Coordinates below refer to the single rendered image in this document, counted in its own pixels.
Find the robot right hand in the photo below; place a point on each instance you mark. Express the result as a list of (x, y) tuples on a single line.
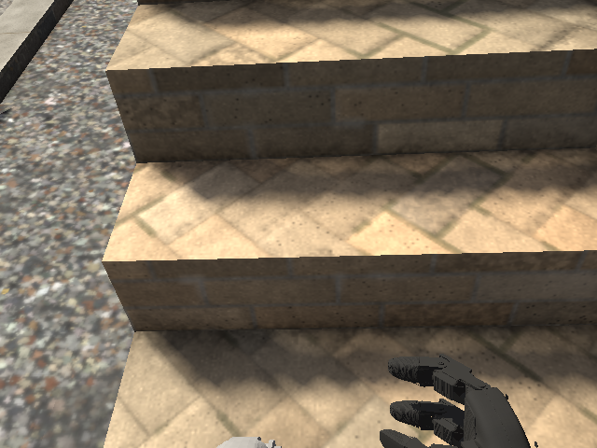
[(488, 420)]

